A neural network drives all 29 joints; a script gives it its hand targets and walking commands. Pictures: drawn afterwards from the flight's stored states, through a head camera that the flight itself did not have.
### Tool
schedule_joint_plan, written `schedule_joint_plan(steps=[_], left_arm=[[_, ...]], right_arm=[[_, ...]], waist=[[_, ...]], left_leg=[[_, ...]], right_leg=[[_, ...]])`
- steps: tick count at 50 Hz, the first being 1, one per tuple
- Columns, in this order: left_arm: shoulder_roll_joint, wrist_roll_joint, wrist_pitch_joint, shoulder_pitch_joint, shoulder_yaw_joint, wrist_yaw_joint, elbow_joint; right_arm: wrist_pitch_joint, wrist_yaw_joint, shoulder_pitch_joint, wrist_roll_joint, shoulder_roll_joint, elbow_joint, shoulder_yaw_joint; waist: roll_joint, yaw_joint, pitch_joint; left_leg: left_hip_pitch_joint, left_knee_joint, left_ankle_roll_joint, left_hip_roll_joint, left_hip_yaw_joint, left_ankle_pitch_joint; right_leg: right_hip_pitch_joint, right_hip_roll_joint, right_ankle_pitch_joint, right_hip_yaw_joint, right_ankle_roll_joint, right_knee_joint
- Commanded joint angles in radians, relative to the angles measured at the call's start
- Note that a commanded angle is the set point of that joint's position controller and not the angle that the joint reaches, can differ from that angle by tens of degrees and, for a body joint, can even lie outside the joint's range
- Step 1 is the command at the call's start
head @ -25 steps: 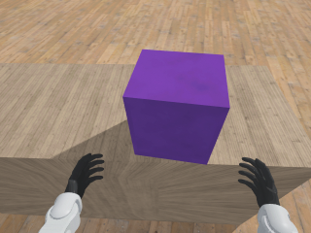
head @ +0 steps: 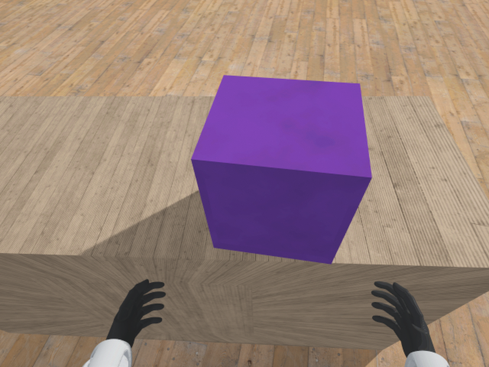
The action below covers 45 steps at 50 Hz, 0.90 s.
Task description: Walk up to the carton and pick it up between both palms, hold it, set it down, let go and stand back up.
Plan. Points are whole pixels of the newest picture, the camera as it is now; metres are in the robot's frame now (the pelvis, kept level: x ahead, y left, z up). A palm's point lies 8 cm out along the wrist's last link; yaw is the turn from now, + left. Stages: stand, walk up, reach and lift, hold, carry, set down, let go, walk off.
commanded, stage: set down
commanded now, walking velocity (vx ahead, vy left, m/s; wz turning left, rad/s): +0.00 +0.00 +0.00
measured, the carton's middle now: (279, 173) +0.40 -0.01 +0.09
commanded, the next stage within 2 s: let go in 0.66 s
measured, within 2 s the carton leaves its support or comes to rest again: neither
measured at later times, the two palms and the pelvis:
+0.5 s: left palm (135, 347) +0.15 +0.22 -0.07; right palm (411, 358) +0.16 -0.23 -0.07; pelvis +0.00 -0.01 +0.00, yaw +0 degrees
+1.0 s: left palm (139, 351) +0.15 +0.22 -0.08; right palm out of the picture +0.14 -0.23 -0.09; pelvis -0.01 -0.01 +0.00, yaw +0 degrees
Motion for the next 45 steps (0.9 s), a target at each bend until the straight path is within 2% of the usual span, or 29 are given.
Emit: schedule_joint_plan(steps=[1, 2, 3, 6, 7, 8, 9, 10, 12, 13, 15, 17, 19, 20, 22, 23, 24, 25, 26, 28, 29, 31, 33, 35, 37, 39, 41, 43, 45], left_arm=[[0.073, 0.034, -0.042, -0.068, 0.046, 0.007, 0.003], [0.084, 0.023, -0.056, -0.126, 0.04, 0.001, -0.047], [0.087, 0.029, -0.055, -0.104, 0.057, -0.004, 0.008], [0.074, 0.035, -0.086, -0.121, 0.054, -0.014, 0.045], [0.048, 0.058, -0.063, -0.104, 0.039, -0.011, 0.128], [0.082, 0.046, -0.073, -0.195, 0.049, -0.015, 0.069], [0.075, 0.024, -0.096, -0.137, 0.036, -0.011, 0.036], [0.078, 0.044, -0.091, -0.179, 0.051, -0.011, 0.097], [0.079, 0.06, -0.094, -0.179, 0.059, -0.004, 0.118], [0.061, 0.066, -0.083, -0.168, 0.056, -0.009, 0.219], [0.067, 0.066, -0.096, -0.172, 0.071, -0.02, 0.188], [0.057, 0.081, -0.102, -0.187, 0.057, -0.002, 0.187], [0.05, 0.081, -0.107, -0.199, 0.061, -0.002, 0.251], [0.053, 0.094, -0.098, -0.184, 0.06, -0.004, 0.284], [0.042, 0.108, -0.079, -0.229, 0.062, -0.006, 0.319], [0.048, 0.088, -0.105, -0.223, 0.07, -0.004, 0.269], [0.07, 0.08, -0.116, -0.229, 0.067, -0.004, 0.285], [0.079, 0.078, -0.132, -0.252, 0.061, 0.0, 0.29], [0.057, 0.105, -0.123, -0.242, 0.064, 0.007, 0.332], [0.069, 0.112, -0.113, -0.249, 0.062, 0.012, 0.314], [0.038, 0.117, -0.108, -0.263, 0.055, 0.016, 0.332], [0.066, 0.104, -0.116, -0.262, 0.052, 0.013, 0.335], [0.05, 0.11, -0.123, -0.26, 0.043, 0.023, 0.34], [0.046, 0.129, -0.125, -0.247, 0.047, 0.029, 0.34], [0.062, 0.111, -0.126, -0.265, 0.041, 0.025, 0.345], [0.054, 0.114, -0.123, -0.254, 0.051, 0.027, 0.362], [0.048, 0.116, -0.132, -0.262, 0.042, 0.033, 0.358], [0.055, 0.116, -0.126, -0.26, 0.033, 0.03, 0.377], [0.061, 0.128, -0.127, -0.25, 0.043, 0.029, 0.371]], right_arm=[[-0.065, 0.023, -0.072, -0.027, -0.087, 0.023, -0.051], [-0.07, 0.019, -0.103, -0.027, -0.085, 0.013, -0.06], [-0.082, 0.018, -0.101, -0.03, -0.08, 0.029, -0.032], [-0.122, 0.011, -0.106, -0.036, -0.07, 0.094, -0.031], [-0.118, 0.025, -0.137, -0.049, -0.111, 0.178, -0.034], [-0.129, 0.02, -0.169, -0.057, -0.08, 0.134, -0.046], [-0.152, 0.017, -0.117, -0.035, -0.056, 0.086, -0.03], [-0.148, 0.013, -0.167, -0.066, -0.071, 0.165, -0.046], [-0.16, 0.023, -0.149, -0.06, -0.07, 0.191, -0.044], [-0.156, 0.026, -0.17, -0.075, -0.08, 0.244, -0.045], [-0.18, 0.023, -0.162, -0.074, -0.07, 0.235, -0.044], [-0.194, 0.034, -0.185, -0.086, -0.088, 0.295, -0.055], [-0.206, 0.029, -0.202, -0.086, -0.078, 0.315, -0.047], [-0.21, 0.033, -0.231, -0.091, -0.083, 0.321, -0.044], [-0.197, 0.046, -0.251, -0.104, -0.111, 0.388, -0.056], [-0.216, 0.045, -0.215, -0.096, -0.088, 0.352, -0.047], [-0.23, 0.036, -0.217, -0.103, -0.079, 0.355, -0.047], [-0.235, 0.036, -0.218, -0.103, -0.069, 0.359, -0.04], [-0.232, 0.045, -0.249, -0.11, -0.085, 0.409, -0.045], [-0.231, 0.053, -0.241, -0.112, -0.083, 0.433, -0.058], [-0.23, 0.057, -0.26, -0.112, -0.089, 0.457, -0.055], [-0.238, 0.052, -0.261, -0.119, -0.073, 0.446, -0.062], [-0.241, 0.059, -0.263, -0.113, -0.077, 0.483, -0.061], [-0.255, 0.057, -0.273, -0.117, -0.084, 0.494, -0.065], [-0.254, 0.054, -0.265, -0.12, -0.087, 0.502, -0.072], [-0.264, 0.056, -0.28, -0.13, -0.081, 0.501, -0.077], [-0.273, 0.059, -0.274, -0.13, -0.092, 0.522, -0.075], [-0.267, 0.059, -0.289, -0.13, -0.102, 0.525, -0.075], [-0.268, 0.063, -0.269, -0.12, -0.09, 0.527, -0.066]], waist=[[0.009, -0.002, -0.089], [0.015, -0.026, -0.117], [-0.006, 0.008, -0.13], [-0.007, -0.016, -0.132], [0.009, -0.006, -0.097], [-0.004, -0.015, -0.127], [-0.026, 0.0, -0.16], [-0.011, -0.013, -0.125], [0.004, -0.006, -0.134], [-0.001, -0.012, -0.097], [-0.023, -0.006, -0.143], [0.01, -0.009, -0.125], [0.003, 0.0, -0.116], [-0.029, 0.004, -0.104], [-0.003, -0.012, -0.097], [-0.033, 0.005, -0.131], [-0.047, -0.009, -0.133], [-0.044, -0.014, -0.131], [0.006, 0.0, -0.118], [-0.025, 0.006, -0.107], [0.005, 0.006, -0.097], [-0.044, -0.017, -0.091], [-0.025, 0.007, -0.122], [0.012, -0.007, -0.133], [-0.018, -0.023, -0.138], [-0.025, -0.01, -0.114], [-0.004, -0.029, -0.138], [-0.025, -0.01, -0.104], [-0.01, -0.008, -0.129]], left_leg=[[0.007, -0.022, -0.032, -0.037, 0.035, 0.213], [-0.002, -0.02, -0.034, -0.043, 0.033, 0.223], [-0.014, -0.015, -0.029, -0.044, 0.048, 0.238], [0.003, -0.01, -0.033, -0.039, 0.036, 0.266], [0.022, -0.018, -0.04, -0.039, 0.036, 0.262], [-0.003, -0.014, -0.035, -0.042, 0.048, 0.214], [-0.005, -0.005, -0.025, -0.044, 0.04, 0.234], [-0.003, -0.004, -0.025, -0.046, 0.041, 0.206], [-0.01, -0.009, -0.028, -0.037, 0.039, 0.214], [-0.015, -0.008, -0.023, -0.034, 0.039, 0.199], [-0.003, 0.002, -0.015, -0.036, 0.045, 0.22], [0.014, 0.003, -0.028, -0.028, 0.033, 0.227], [0.0, 0.009, -0.022, -0.036, 0.04, 0.211], [-0.005, 0.008, -0.016, -0.037, 0.044, 0.192], [0.008, -0.001, -0.02, -0.037, 0.05, 0.179], [-0.008, 0.003, -0.012, -0.033, 0.043, 0.183], [-0.004, 0.009, -0.012, -0.04, 0.054, 0.182], [0.012, 0.015, -0.013, -0.035, 0.051, 0.184], [0.014, 0.015, -0.021, -0.033, 0.052, 0.194], [-0.005, 0.004, -0.015, -0.029, 0.054, 0.153], [0.004, 0.002, -0.017, -0.025, 0.057, 0.135], [-0.036, 0.01, 0.002, -0.03, 0.056, 0.104], [-0.046, 0.003, 0.0, -0.032, 0.057, 0.113], [-0.014, 0.034, -0.013, -0.027, 0.051, 0.167], [-0.024, 0.025, -0.001, -0.03, 0.048, 0.145], [-0.035, 0.033, -0.001, -0.028, 0.055, 0.139], [-0.019, 0.041, -0.008, -0.027, 0.052, 0.146], [-0.045, 0.04, -0.003, -0.026, 0.059, 0.114], [-0.038, 0.038, -0.005, -0.025, 0.059, 0.12]], right_leg=[[0.009, 0.017, 0.107, -0.021, -0.025, -0.027], [0.015, 0.025, 0.119, -0.027, -0.021, -0.014], [0.039, 0.01, 0.171, -0.01, -0.02, -0.015], [0.058, 0.02, 0.192, -0.027, -0.013, -0.004], [0.031, 0.022, 0.153, -0.033, -0.019, -0.009], [0.04, 0.014, 0.128, -0.032, -0.01, -0.013], [0.052, 0.012, 0.18, -0.026, -0.005, -0.001], [0.044, 0.009, 0.147, -0.026, -0.004, -0.002], [0.052, 0.017, 0.135, -0.027, -0.01, 0.011], [0.031, 0.016, 0.125, -0.027, -0.014, 0.005], [0.05, 0.018, 0.154, -0.029, -0.009, 0.016], [0.014, 0.02, 0.12, -0.032, -0.017, 0.008], [0.018, 0.016, 0.128, -0.023, -0.014, 0.007], [0.019, 0.017, 0.12, -0.033, -0.007, 0.007], [-0.01, 0.02, 0.092, -0.035, -0.012, 0.005], [0.019, 0.024, 0.11, -0.036, -0.007, 0.006], [0.016, 0.012, 0.141, -0.023, -0.007, 0.004], [0.001, 0.013, 0.149, -0.026, -0.009, 0.019], [0.002, 0.012, 0.137, -0.023, -0.015, 0.023], [-0.013, 0.011, 0.085, -0.024, -0.014, 0.006], [-0.027, 0.014, 0.052, -0.027, -0.02, 0.008], [-0.021, 0.003, 0.07, -0.025, -0.013, 0.029], [0.004, 0.007, 0.078, -0.021, -0.015, 0.037], [-0.01, 0.013, 0.087, -0.023, -0.025, 0.04], [-0.019, 0.011, 0.086, -0.028, -0.024, 0.044], [-0.028, 0.009, 0.085, -0.032, -0.024, 0.044], [-0.03, 0.012, 0.082, -0.047, -0.028, 0.049], [-0.043, 0.001, 0.062, -0.033, -0.029, 0.035], [-0.03, 0.009, 0.066, -0.038, -0.029, 0.054]])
